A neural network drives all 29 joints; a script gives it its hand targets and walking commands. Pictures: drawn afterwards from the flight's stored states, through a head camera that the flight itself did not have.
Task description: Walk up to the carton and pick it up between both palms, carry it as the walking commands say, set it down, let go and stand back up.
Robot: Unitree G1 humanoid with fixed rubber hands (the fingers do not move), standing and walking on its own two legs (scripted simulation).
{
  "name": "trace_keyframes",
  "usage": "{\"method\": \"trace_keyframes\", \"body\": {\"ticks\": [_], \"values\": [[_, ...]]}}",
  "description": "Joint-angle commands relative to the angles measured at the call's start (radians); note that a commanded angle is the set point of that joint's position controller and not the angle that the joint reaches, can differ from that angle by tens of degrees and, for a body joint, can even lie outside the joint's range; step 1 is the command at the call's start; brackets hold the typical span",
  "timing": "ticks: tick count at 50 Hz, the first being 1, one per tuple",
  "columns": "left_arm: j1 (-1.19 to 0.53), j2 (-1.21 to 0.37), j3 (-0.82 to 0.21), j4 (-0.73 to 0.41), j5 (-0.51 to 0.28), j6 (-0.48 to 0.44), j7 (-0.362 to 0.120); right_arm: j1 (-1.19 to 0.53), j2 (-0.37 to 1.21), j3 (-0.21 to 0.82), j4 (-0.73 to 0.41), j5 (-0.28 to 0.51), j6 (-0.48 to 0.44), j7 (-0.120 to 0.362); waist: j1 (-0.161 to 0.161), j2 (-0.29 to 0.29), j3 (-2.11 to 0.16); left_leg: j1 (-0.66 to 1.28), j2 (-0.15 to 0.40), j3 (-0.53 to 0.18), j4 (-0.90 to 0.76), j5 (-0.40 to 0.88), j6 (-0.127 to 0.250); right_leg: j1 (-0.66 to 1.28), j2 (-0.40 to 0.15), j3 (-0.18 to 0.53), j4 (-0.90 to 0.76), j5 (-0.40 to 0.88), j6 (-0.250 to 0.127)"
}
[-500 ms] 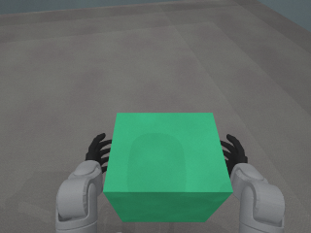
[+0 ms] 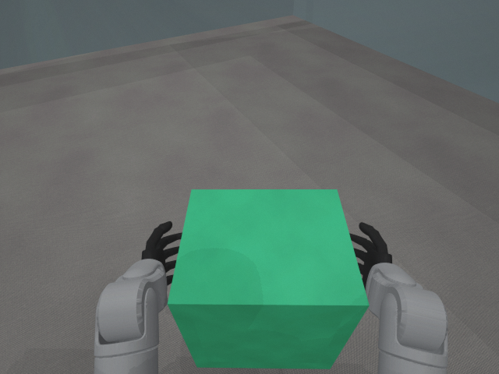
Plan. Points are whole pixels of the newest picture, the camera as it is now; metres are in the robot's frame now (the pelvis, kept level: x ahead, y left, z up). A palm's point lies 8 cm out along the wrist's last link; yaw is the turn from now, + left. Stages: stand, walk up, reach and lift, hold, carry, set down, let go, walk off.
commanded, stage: carry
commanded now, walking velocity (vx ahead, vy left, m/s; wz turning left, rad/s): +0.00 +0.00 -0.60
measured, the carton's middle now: (263, 282) +0.28 +0.00 +0.01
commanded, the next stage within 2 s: none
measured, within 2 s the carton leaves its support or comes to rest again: neither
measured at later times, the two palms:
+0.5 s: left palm (255, 314) +0.20 +0.02 +0.09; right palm out of the picture +0.11 -0.29 +0.08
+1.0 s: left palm out of the picture +0.09 -0.09 +0.10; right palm out of the picture -0.09 -0.36 +0.11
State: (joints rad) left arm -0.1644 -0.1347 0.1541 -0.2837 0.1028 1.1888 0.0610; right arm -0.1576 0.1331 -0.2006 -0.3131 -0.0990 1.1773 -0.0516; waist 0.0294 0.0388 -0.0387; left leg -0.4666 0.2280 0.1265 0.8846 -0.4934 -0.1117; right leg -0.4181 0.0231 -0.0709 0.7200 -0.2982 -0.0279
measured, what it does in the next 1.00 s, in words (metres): walks backwards, turning right: left foot, then right foot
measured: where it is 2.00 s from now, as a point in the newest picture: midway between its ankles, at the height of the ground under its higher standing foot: outside the picture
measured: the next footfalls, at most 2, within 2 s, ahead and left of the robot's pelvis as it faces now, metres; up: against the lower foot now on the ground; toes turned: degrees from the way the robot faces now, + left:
left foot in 0.20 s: +0.03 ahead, +0.09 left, +0.00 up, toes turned -1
right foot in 0.46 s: -0.05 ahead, -0.18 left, +0.00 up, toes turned -23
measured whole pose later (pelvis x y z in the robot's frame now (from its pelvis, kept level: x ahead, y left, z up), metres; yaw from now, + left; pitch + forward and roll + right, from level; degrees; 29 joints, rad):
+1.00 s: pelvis -0.22 -0.08 +0.02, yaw -36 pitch +3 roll -1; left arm -0.13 -0.13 0.14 -0.43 0.08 1.20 0.08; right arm -0.15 0.13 -0.17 -0.41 -0.06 1.17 -0.06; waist 0.03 0.00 -0.01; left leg -0.34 0.14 0.16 0.56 -0.25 -0.03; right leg -0.55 0.05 -0.03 0.92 -0.40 0.05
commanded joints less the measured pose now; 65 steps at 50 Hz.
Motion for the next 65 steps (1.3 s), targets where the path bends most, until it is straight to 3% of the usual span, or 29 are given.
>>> {"method": "trace_keyframes", "body": {"ticks": [1,8,10,12,14,15,19,21,22,24,27,32,34,37,41,42,43,44,45,46,48,50,52,54,56,57,58,62,65], "values": [[-0.499,-0.874,-0.751,-0.154,-0.391,-0.01,-0.245,-0.556,0.909,0.83,-0.137,0.426,-0.004,0.234,-0.014,-0.13,-0.323,-0.175,-0.113,-0.051,0.183,-0.089,-0.01,0.313,-0.304,0.438,-0.256,0.518,-0.122],[-0.403,-0.849,-0.71,-0.173,-0.316,-0.031,-0.194,-0.551,0.867,0.852,-0.211,0.46,-0.011,0.236,-0.006,-0.214,-0.428,0.079,-0.193,-0.04,-0.178,0.011,0.041,0.211,-0.246,0.418,-0.324,0.177,-0.109],[-0.372,-0.818,-0.725,-0.183,-0.302,-0.023,-0.193,-0.404,0.851,0.816,-0.15,0.424,-0.009,0.249,-0.036,-0.03,-0.452,0.327,-0.128,-0.107,-0.516,0.107,0.078,0.073,-0.143,0.3,-0.237,0.106,-0.028],[-0.45,-0.852,-0.762,-0.225,-0.34,-0.025,-0.199,-0.447,0.857,0.802,-0.148,0.429,-0.024,0.248,-0.033,0.41,-0.38,0.392,0.298,-0.516,-0.628,0.285,0.277,-0.233,0.042,0.03,0.269,-0.195,0.05],[-0.458,-0.862,-0.782,-0.219,-0.372,-0.025,-0.215,-0.443,0.862,0.838,-0.194,0.413,-0.014,0.237,-0.031,0.033,-0.3,0.265,0.237,-0.327,-0.525,0.514,0.274,-0.173,-0.06,0.077,0.395,-0.182,0.024],[-0.465,-0.868,-0.784,-0.203,-0.374,-0.024,-0.221,-0.446,0.85,0.816,-0.181,0.396,-0.006,0.235,-0.032,-0.011,-0.302,0.287,0.189,-0.225,-0.498,0.59,0.232,-0.179,-0.058,0.059,0.372,-0.163,0.032],[-0.511,-0.831,-0.79,-0.229,-0.414,-0.013,-0.235,-0.452,0.808,0.792,-0.203,0.349,-0.013,0.202,-0.035,0.197,-0.352,0.321,0.178,-0.089,-0.373,0.707,0.17,-0.012,-0.032,-0.014,0.031,-0.159,0.044],[-0.448,-0.81,-0.769,-0.16,-0.405,0.002,-0.232,-0.354,0.82,0.761,-0.082,0.317,0.014,0.201,-0.027,0.164,-0.328,0.252,0.147,-0.03,-0.269,0.596,0.129,0.094,0.013,-0.077,-0.133,-0.055,0.046],[-0.443,-0.819,-0.766,-0.13,-0.411,0.003,-0.239,-0.369,0.797,0.748,-0.097,0.313,0.006,0.199,-0.025,0.083,-0.339,0.222,0.116,0.005,-0.168,0.484,0.073,0.157,-0.038,0.037,-0.309,0.041,0.047],[-0.365,-0.817,-0.753,-0.058,-0.393,0.005,-0.257,-0.354,0.798,0.758,-0.082,0.297,0.022,0.203,-0.026,-0.448,-0.318,-0.24,-0.102,0.022,0.101,-0.171,-0.028,0.343,-0.382,0.563,-0.318,0.575,-0.131],[-0.519,-0.869,-0.769,-0.207,-0.427,-0.01,-0.243,-0.491,0.898,0.818,-0.128,0.391,0.0,0.223,-0.02,-0.13,-0.36,-0.224,-0.111,-0.084,0.226,-0.076,0.001,0.362,-0.305,0.437,-0.266,0.474,-0.115],[-0.47,-0.848,-0.73,-0.23,-0.38,-0.03,-0.208,-0.508,0.894,0.845,-0.183,0.434,-0.01,0.221,-0.017,-0.197,-0.385,-0.152,-0.12,-0.075,0.172,0.038,0.014,0.263,-0.239,0.369,-0.311,0.345,-0.123],[-0.366,-0.853,-0.715,-0.187,-0.351,-0.026,-0.205,-0.478,0.856,0.845,-0.216,0.443,-0.007,0.221,-0.008,-0.174,-0.446,-0.149,-0.136,-0.095,0.108,0.023,0.021,0.347,-0.277,0.464,-0.323,0.364,-0.123],[-0.383,-0.853,-0.725,-0.176,-0.341,-0.021,-0.196,-0.459,0.846,0.823,-0.173,0.422,0.001,0.226,-0.007,-0.159,-0.461,0.024,-0.194,-0.085,-0.076,0.017,0.046,0.244,-0.253,0.495,-0.458,0.018,-0.076],[-0.427,-0.845,-0.758,-0.206,-0.365,-0.017,-0.202,-0.416,0.838,0.826,-0.175,0.423,0.0,0.233,-0.028,-0.2,-0.443,0.449,-0.213,-0.016,-0.6,0.103,0.094,0.112,-0.098,0.32,-0.517,0.069,0.154],[-0.457,-0.841,-0.772,-0.234,-0.372,-0.02,-0.201,-0.395,0.846,0.81,-0.165,0.42,-0.004,0.24,-0.057,0.038,-0.486,0.582,-0.035,-0.182,-0.705,0.041,0.13,0.015,-0.028,0.205,-0.341,0.091,0.202],[-0.498,-0.858,-0.798,-0.269,-0.417,-0.02,-0.214,-0.411,0.834,0.778,-0.187,0.405,-0.026,0.233,-0.051,0.346,-0.382,0.445,0.239,-0.515,-0.636,0.114,0.28,-0.118,0.073,0.082,0.101,-0.104,0.167],[-0.6,-0.875,-0.818,-0.292,-0.439,-0.021,-0.22,-0.494,0.879,0.795,-0.179,0.421,-0.032,0.224,-0.036,0.342,-0.304,0.301,0.288,-0.437,-0.603,0.277,0.317,-0.125,-0.047,0.131,0.371,-0.134,0.125],[-0.541,-0.874,-0.805,-0.293,-0.416,-0.025,-0.208,-0.501,0.861,0.821,-0.243,0.428,-0.02,0.228,-0.017,0.05,-0.281,0.317,0.262,-0.308,-0.546,0.449,0.276,-0.227,-0.002,0.088,0.348,-0.126,0.087],[-0.479,-0.856,-0.796,-0.26,-0.405,-0.026,-0.203,-0.501,0.839,0.823,-0.247,0.432,-0.007,0.232,-0.013,0.01,-0.265,0.351,0.228,-0.214,-0.493,0.641,0.237,-0.267,-0.01,0.081,0.33,-0.124,0.082],[-0.444,-0.821,-0.795,-0.233,-0.415,-0.005,-0.213,-0.458,0.806,0.799,-0.222,0.386,0.017,0.217,-0.02,0.088,-0.312,0.393,0.111,-0.089,-0.401,0.903,0.2,-0.181,0.007,0.027,0.229,-0.152,0.072],[-0.417,-0.816,-0.79,-0.188,-0.425,0.004,-0.219,-0.398,0.782,0.777,-0.179,0.348,0.023,0.201,-0.027,0.171,-0.331,0.413,0.143,-0.071,-0.343,0.934,0.189,-0.127,0.014,-0.01,0.08,-0.177,0.068],[-0.439,-0.812,-0.771,-0.2,-0.408,0.01,-0.219,-0.345,0.781,0.76,-0.149,0.322,0.029,0.204,-0.04,0.204,-0.336,0.376,0.15,-0.04,-0.297,0.792,0.163,-0.028,0.029,-0.065,-0.08,-0.125,0.067],[-0.417,-0.814,-0.761,-0.135,-0.409,0.016,-0.23,-0.329,0.792,0.741,-0.069,0.313,0.04,0.203,-0.023,0.047,-0.313,0.162,0.082,0.034,-0.151,0.478,0.057,0.185,0.0,0.016,-0.281,0.082,0.056],[-0.414,-0.812,-0.761,-0.136,-0.416,0.015,-0.236,-0.366,0.786,0.747,-0.122,0.311,0.037,0.213,-0.029,-0.429,-0.323,-0.255,-0.101,0.042,0.088,-0.181,-0.049,0.373,-0.373,0.551,-0.304,0.663,-0.102],[-0.418,-0.821,-0.748,-0.128,-0.403,0.009,-0.239,-0.493,0.795,0.782,-0.17,0.348,0.033,0.216,-0.017,-0.375,-0.358,-0.19,-0.068,-0.074,0.184,-0.204,-0.022,0.292,-0.357,0.488,-0.252,0.67,-0.157],[-0.448,-0.847,-0.761,-0.187,-0.421,0.009,-0.233,-0.435,0.833,0.783,-0.137,0.368,0.03,0.225,-0.015,-0.158,-0.383,-0.174,-0.09,-0.071,0.218,-0.147,-0.015,0.291,-0.31,0.459,-0.259,0.508,-0.126],[-0.525,-0.911,-0.756,-0.264,-0.404,-0.024,-0.209,-0.593,0.903,0.847,-0.233,0.461,-0.003,0.236,-0.014,-0.202,-0.401,-0.144,-0.097,-0.074,0.219,0.044,0.023,0.217,-0.229,0.338,-0.316,0.117,-0.099],[-0.418,-0.863,-0.719,-0.227,-0.358,-0.029,-0.19,-0.558,0.868,0.854,-0.237,0.481,0.002,0.232,0.0,-0.177,-0.424,-0.111,-0.129,-0.081,0.08,0.021,0.053,0.249,-0.265,0.421,-0.356,0.07,-0.128]]}}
